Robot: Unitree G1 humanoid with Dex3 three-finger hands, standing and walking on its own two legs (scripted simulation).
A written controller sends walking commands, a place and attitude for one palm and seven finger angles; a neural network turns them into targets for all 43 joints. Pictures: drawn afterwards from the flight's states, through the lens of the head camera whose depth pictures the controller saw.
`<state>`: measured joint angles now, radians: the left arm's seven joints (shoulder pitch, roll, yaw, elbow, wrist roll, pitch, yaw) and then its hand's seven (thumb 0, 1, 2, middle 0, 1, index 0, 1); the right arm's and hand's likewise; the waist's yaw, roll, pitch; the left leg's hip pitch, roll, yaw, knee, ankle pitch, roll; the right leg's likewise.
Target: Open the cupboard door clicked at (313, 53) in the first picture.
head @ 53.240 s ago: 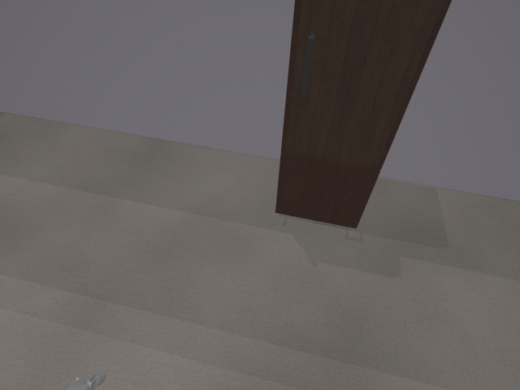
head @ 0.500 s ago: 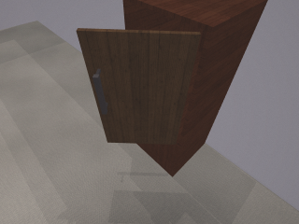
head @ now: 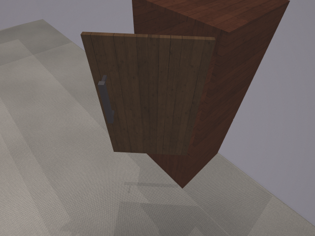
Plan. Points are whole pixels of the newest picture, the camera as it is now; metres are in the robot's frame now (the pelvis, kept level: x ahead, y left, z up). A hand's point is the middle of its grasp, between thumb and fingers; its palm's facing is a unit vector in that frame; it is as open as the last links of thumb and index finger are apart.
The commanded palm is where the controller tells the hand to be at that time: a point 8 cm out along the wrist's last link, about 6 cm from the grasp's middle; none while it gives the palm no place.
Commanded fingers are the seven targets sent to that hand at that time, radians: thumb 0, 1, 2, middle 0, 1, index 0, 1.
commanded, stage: look again from close up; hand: left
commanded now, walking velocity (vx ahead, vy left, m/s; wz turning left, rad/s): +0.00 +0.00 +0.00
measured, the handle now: (107, 100) +0.52 +0.21 +0.02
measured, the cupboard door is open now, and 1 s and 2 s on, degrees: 44 44 44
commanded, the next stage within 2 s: raise the hand with hooked fingers in 1.10 s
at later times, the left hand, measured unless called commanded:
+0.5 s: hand out of the picture +0.00 +0.16 -0.17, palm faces +0.03 -0.98 -0.18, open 7.4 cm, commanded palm none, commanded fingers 0.00 0.90 0.90 -0.20 -0.30 -0.20 -0.30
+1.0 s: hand out of the picture +0.01 +0.17 -0.17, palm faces +0.02 -0.98 -0.19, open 7.4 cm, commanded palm none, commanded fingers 0.00 0.90 0.90 -0.20 -0.30 -0.20 -0.30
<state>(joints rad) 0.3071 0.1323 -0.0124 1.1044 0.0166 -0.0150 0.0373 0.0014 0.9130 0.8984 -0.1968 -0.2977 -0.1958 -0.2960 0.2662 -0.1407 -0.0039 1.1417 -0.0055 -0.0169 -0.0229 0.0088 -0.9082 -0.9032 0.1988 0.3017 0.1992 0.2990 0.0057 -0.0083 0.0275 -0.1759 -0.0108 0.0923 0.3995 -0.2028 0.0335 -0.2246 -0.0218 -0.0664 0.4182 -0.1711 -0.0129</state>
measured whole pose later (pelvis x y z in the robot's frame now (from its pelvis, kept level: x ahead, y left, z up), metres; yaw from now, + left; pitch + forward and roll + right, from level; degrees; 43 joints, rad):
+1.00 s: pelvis +0.02 +0.00 +0.00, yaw +0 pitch -1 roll +0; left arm 0.30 0.15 -0.01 1.12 0.01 -0.02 0.03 0.00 0.91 0.90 -0.20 -0.30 -0.20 -0.30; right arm 0.28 -0.15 0.00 1.17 -0.01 -0.02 -0.03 0.01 -0.90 -0.90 0.20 0.30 0.20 0.30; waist 0.01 -0.01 0.03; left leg -0.13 0.00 0.09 0.37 -0.22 0.02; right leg -0.18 -0.01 -0.07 0.38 -0.18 -0.02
